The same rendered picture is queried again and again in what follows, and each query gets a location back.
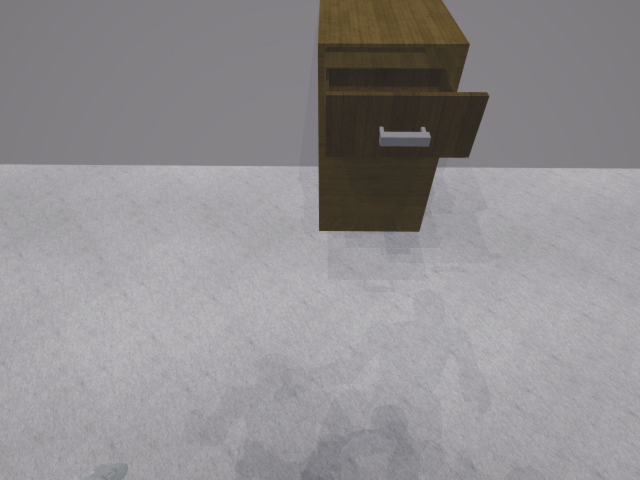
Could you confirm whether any cabinet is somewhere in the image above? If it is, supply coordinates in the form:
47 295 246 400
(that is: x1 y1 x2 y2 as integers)
318 0 470 232

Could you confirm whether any handle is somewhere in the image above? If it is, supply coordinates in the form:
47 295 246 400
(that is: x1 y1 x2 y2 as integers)
379 127 431 147

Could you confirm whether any drawer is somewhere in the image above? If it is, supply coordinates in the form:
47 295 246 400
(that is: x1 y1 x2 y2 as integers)
325 67 489 158

